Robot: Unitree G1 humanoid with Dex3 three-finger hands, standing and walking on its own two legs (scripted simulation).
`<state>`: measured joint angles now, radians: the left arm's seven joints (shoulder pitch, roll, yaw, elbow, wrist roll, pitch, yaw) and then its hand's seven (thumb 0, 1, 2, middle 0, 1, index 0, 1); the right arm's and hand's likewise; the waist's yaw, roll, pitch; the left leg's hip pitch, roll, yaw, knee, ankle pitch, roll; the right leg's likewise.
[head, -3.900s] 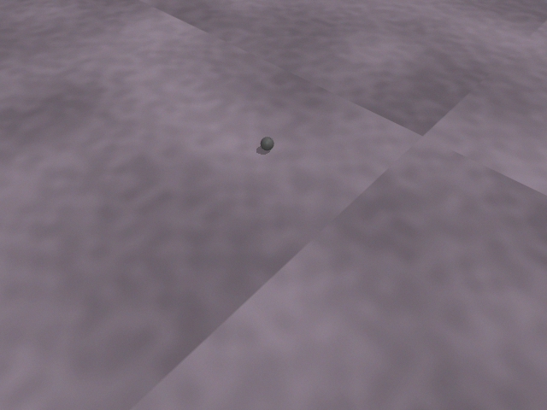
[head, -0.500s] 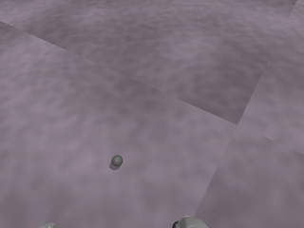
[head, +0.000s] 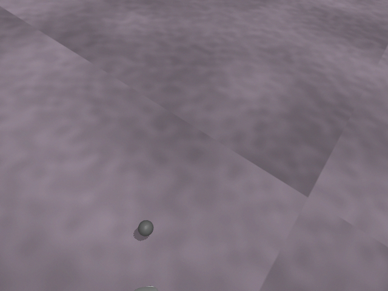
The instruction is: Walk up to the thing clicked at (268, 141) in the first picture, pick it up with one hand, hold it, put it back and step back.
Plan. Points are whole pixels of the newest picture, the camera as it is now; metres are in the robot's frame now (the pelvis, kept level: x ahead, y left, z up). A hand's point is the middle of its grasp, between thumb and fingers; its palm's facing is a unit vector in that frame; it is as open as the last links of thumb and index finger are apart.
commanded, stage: walk up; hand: left
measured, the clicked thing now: (145, 228) +0.50 +0.20 -0.72
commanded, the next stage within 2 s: stand in 1.84 s
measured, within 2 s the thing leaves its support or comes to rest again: neither
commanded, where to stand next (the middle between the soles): +0.11 -0.03 m, yaw -2 degrees
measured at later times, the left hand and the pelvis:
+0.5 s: hand out of the picture +0.10 +0.25 -0.14, palm faces -0.07 -0.92 -0.40, open 7.4 cm; pelvis +0.03 -0.01 +0.00, yaw -2 degrees
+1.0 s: hand (87, 281) +0.17 +0.23 -0.14, palm faces -0.05 -0.95 -0.30, open 7.4 cm; pelvis +0.06 -0.01 +0.02, yaw -2 degrees
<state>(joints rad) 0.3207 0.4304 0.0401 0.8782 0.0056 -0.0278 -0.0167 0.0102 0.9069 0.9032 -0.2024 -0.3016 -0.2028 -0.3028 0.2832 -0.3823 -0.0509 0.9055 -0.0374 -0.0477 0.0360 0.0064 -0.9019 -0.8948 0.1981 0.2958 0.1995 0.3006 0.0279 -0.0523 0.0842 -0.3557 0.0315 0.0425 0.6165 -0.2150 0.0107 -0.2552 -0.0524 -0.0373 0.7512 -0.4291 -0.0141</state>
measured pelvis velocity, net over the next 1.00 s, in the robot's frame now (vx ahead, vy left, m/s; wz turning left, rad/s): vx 0.06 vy -0.01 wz -0.03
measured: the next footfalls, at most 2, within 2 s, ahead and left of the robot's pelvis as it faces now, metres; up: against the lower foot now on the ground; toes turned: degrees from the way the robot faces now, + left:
right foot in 0.34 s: +0.10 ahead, -0.14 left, +0.00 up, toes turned -3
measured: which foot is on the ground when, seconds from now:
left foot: down 0.00-1.00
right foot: up 0.00-0.32, down 0.34-1.00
